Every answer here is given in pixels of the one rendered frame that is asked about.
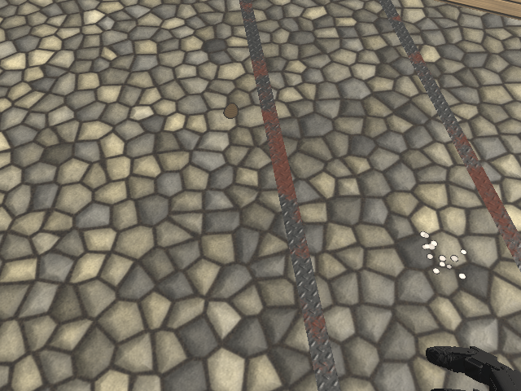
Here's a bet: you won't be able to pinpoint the robot right hand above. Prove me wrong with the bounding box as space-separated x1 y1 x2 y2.
426 346 521 391

